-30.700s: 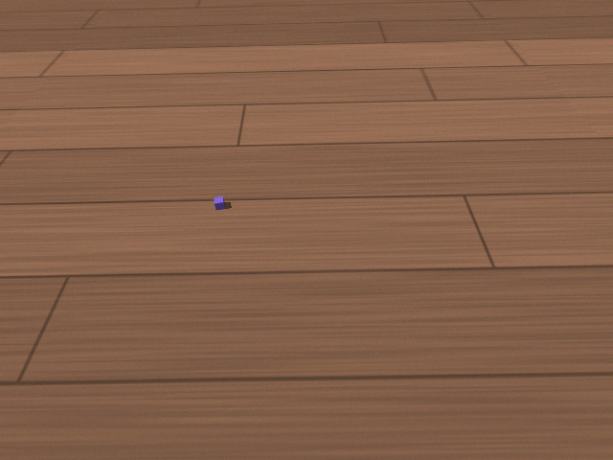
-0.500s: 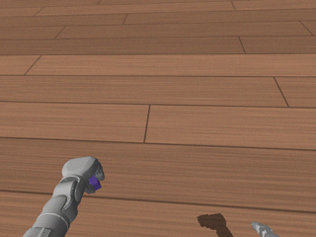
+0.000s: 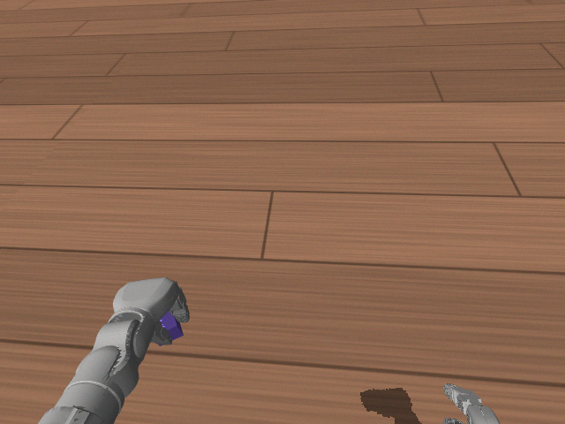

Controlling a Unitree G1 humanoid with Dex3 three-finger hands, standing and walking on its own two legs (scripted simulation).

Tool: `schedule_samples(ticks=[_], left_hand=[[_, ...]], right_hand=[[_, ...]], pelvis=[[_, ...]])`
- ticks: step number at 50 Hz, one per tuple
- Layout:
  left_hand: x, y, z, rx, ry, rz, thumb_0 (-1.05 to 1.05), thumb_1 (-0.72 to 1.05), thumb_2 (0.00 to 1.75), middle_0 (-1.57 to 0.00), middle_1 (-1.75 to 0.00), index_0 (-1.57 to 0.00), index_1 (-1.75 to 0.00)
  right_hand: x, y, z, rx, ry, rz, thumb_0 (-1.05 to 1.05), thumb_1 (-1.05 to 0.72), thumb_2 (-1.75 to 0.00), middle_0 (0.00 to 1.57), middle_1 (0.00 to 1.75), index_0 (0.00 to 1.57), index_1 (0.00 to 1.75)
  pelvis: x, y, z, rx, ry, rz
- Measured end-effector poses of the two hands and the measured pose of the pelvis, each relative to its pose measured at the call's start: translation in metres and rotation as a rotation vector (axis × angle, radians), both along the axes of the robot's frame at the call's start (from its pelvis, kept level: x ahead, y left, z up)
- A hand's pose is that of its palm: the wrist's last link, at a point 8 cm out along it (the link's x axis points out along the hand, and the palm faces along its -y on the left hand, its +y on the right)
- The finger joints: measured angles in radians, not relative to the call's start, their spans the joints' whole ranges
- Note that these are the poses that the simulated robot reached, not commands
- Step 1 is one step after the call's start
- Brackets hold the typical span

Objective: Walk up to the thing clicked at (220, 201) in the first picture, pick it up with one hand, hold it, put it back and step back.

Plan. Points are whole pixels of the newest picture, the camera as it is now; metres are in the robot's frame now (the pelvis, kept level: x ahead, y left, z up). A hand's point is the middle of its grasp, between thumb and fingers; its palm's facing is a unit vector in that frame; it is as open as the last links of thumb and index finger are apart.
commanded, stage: hold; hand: left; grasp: from above
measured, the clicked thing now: (165, 325) +0.31 +0.23 -0.08
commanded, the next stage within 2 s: crouch in 0.50 s
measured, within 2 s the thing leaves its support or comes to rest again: neither
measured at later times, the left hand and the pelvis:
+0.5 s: hand (157, 327) +0.29 +0.22 -0.04, palm faces -0.45 -0.07 -0.89, open 5.2 cm; pelvis +0.00 +0.00 +0.00, yaw +0 degrees
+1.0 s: hand (167, 345) +0.29 +0.23 -0.11, palm faces -0.48 -0.03 -0.88, open 5.1 cm; pelvis -0.01 +0.00 -0.02, yaw +1 degrees
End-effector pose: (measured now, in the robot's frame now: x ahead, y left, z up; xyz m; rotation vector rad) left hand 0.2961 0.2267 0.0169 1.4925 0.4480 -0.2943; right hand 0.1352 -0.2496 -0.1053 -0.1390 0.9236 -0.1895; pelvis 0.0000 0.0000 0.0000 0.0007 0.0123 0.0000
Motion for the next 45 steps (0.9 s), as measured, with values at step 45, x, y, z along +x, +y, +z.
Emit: schedule_samples(ticks=[45], left_hand=[[-0.003,-0.001,-0.034,0.006,0.018,-0.013,-0.1,0.57,0.0,-1.05,0.0,-1.25,-0.01]], right_hand=[[-0.003,-0.007,-0.004,-0.024,0.047,0.002,0.01,-0.89,-0.9,0.2,0.3,0.2,0.3]], pelvis=[[0.001,-0.003,-0.004,0.0,0.037,0.012]])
